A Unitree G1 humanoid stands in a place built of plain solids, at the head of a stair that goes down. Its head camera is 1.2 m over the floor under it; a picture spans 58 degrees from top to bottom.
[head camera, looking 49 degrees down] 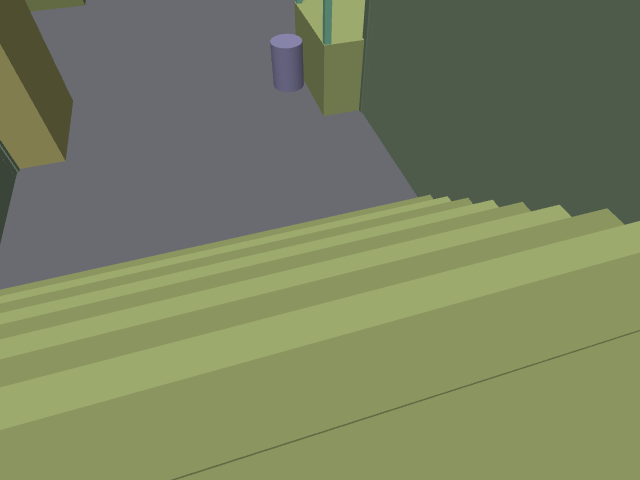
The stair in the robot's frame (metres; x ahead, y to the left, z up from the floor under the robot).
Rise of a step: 0.21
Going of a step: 0.26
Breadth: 4.06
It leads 17 degrees to the left of straight ahead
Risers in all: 9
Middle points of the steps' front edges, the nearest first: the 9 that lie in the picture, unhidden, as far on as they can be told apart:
0.56 0.26 0.00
0.80 0.34 -0.21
1.04 0.41 -0.42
1.29 0.48 -0.63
1.53 0.56 -0.85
1.78 0.63 -1.06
2.02 0.71 -1.27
2.27 0.78 -1.48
2.51 0.86 -1.70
